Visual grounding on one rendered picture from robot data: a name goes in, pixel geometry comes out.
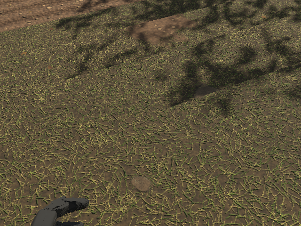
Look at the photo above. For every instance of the robot left hand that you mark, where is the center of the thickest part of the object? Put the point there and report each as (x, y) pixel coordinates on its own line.
(58, 208)

